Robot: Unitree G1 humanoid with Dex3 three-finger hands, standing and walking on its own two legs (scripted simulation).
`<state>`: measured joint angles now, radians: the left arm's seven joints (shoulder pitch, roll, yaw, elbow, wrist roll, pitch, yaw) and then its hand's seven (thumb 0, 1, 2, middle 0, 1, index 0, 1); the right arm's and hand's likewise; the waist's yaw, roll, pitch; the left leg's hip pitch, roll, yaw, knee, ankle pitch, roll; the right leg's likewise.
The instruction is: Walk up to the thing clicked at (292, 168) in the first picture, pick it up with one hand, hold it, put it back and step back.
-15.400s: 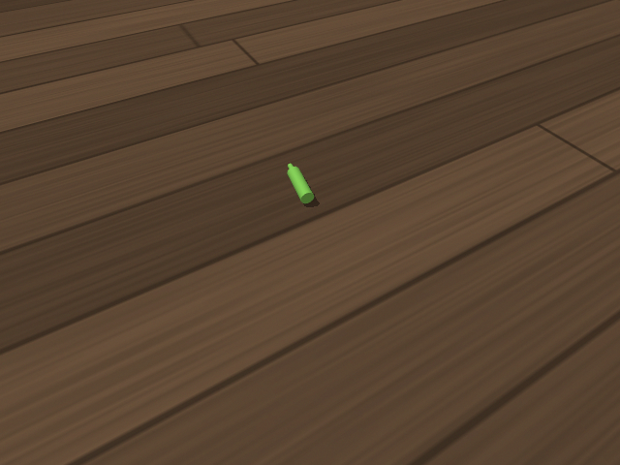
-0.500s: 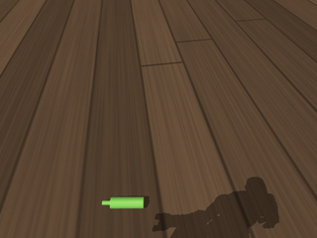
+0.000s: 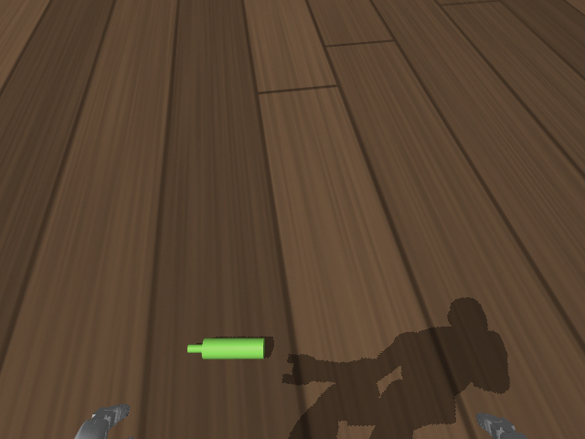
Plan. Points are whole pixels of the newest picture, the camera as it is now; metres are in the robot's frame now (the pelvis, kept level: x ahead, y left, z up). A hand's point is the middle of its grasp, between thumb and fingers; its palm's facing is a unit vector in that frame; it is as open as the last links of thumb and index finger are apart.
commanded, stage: rise first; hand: left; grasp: from above
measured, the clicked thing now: (226, 348) +0.45 +0.24 -0.74
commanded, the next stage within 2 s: none
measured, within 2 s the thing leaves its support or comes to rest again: neither
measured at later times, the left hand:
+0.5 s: hand out of the picture +0.14 +0.26 -0.20, palm faces -0.12 -0.90 -0.43, open 13.9 cm
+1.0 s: hand out of the picture +0.15 +0.28 -0.30, palm faces -0.34 -0.74 -0.58, open 14.2 cm
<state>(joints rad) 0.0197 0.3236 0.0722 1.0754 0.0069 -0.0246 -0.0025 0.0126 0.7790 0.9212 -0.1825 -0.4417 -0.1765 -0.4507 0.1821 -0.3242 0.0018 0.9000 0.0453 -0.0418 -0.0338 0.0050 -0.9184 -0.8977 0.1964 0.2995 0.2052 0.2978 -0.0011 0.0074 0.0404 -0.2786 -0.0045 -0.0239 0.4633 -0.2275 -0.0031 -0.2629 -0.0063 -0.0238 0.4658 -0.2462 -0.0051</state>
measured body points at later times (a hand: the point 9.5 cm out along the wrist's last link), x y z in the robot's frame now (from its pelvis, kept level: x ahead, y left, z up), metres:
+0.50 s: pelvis +0.00 +0.01 -0.07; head +0.08 +0.02 +0.38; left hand +0.15 +0.30 -0.18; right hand +0.14 -0.25 -0.16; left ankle +0.01 +0.12 -0.74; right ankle +0.00 -0.12 -0.74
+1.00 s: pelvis -0.03 +0.02 -0.15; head +0.10 +0.03 +0.28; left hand +0.17 +0.31 -0.26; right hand +0.16 -0.24 -0.24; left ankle +0.01 +0.12 -0.74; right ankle +0.00 -0.12 -0.74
